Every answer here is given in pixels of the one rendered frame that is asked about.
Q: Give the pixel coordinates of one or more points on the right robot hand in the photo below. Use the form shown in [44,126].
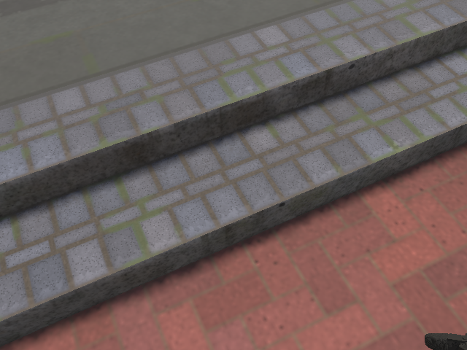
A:
[445,341]

